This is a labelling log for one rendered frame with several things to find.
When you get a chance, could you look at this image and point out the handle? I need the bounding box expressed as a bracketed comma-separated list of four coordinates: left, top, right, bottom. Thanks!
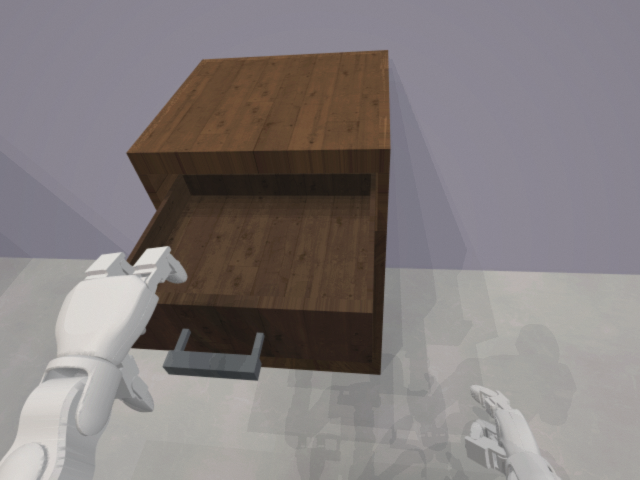
[162, 329, 265, 381]

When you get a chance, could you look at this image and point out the robot right forearm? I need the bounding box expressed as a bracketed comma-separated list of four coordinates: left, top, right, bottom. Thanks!
[505, 452, 562, 480]

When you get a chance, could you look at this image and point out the robot left forearm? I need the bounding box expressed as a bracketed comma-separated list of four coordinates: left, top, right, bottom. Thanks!
[0, 355, 122, 480]

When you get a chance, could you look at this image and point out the right robot hand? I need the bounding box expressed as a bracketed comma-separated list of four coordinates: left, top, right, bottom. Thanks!
[465, 385, 541, 476]

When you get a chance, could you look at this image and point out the cabinet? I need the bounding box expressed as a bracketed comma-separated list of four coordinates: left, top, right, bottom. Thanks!
[126, 50, 391, 375]

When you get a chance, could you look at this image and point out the drawer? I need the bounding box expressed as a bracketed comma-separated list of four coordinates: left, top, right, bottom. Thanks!
[126, 173, 376, 363]

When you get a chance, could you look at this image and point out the left robot hand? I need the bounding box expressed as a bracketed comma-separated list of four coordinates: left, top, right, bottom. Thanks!
[55, 246, 187, 412]

